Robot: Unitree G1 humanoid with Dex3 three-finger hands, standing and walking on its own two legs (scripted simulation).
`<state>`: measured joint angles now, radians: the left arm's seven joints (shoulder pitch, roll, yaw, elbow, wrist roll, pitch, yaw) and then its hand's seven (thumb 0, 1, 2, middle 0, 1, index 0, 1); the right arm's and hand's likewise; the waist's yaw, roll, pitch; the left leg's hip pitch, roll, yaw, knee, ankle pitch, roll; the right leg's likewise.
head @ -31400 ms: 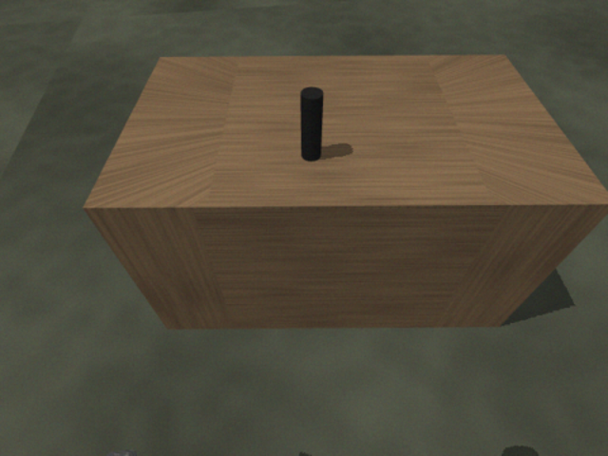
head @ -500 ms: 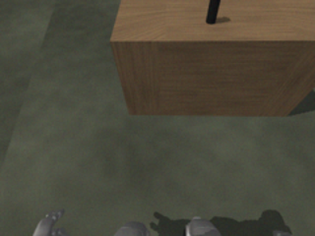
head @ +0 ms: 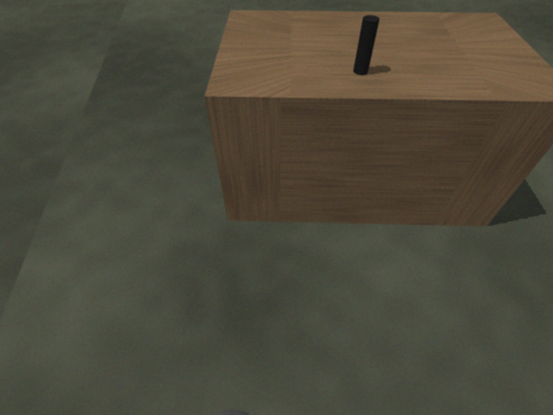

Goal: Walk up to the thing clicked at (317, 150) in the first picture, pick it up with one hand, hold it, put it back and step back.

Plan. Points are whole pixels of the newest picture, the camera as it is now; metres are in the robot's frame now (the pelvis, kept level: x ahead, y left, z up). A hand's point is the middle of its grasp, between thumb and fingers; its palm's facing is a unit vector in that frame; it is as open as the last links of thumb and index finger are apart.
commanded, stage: step back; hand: right
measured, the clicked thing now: (365, 46) +1.18 -0.23 -0.03
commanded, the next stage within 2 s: stand in 0.60 s
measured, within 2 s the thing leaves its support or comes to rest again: neither
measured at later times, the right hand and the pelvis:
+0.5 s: hand out of the picture +0.13 -0.25 -0.15, palm faces +0.01 +0.94 -0.35, open 7.4 cm; pelvis +0.04 +0.00 +0.00, yaw -1 degrees
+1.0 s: hand out of the picture +0.12 -0.26 -0.14, palm faces +0.03 +0.95 -0.32, open 7.4 cm; pelvis +0.02 -0.01 +0.02, yaw -2 degrees
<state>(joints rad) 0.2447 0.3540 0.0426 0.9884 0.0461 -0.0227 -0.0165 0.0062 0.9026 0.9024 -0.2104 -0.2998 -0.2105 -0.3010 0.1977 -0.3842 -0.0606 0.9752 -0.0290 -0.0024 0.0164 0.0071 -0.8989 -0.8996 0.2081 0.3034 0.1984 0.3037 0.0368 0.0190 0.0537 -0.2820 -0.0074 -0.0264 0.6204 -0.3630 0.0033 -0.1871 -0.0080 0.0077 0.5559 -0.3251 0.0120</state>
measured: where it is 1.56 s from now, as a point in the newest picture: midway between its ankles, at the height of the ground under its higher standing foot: outside the picture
